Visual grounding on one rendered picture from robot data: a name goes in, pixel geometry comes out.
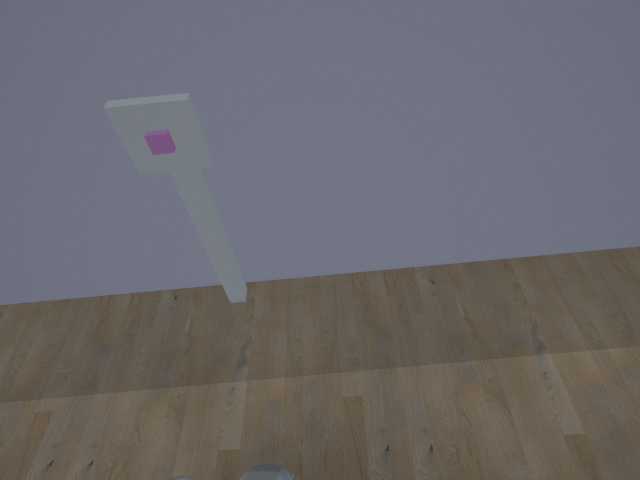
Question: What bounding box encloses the button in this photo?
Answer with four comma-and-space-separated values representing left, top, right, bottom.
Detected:
144, 129, 176, 155

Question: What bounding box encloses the panel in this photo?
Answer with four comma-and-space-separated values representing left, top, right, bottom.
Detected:
104, 93, 247, 303

